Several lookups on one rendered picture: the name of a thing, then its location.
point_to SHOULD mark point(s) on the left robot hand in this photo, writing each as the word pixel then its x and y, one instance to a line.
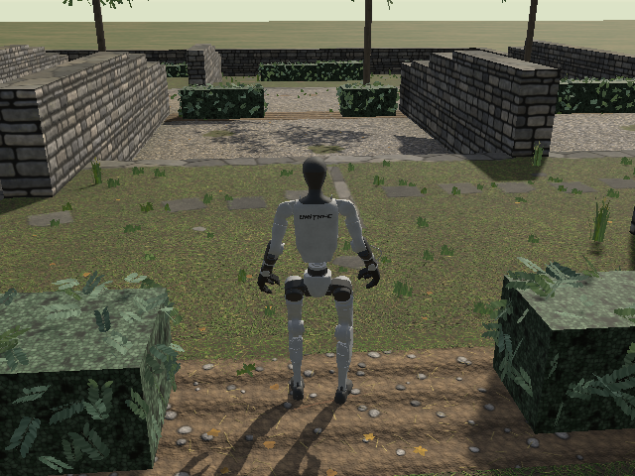
pixel 271 279

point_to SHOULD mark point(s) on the right robot hand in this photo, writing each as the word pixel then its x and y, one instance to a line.
pixel 368 274

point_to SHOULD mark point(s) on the right robot shin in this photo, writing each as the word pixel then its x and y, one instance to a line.
pixel 343 357

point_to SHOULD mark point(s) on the robot right forearm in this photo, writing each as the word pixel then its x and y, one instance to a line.
pixel 368 258

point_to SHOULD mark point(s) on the robot left thigh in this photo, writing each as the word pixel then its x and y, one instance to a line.
pixel 294 295

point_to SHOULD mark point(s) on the robot left upper arm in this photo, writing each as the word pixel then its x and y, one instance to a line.
pixel 284 210

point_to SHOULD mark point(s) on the robot right upper arm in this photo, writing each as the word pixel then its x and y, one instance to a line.
pixel 347 208

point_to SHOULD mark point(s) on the robot left forearm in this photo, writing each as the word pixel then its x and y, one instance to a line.
pixel 268 262

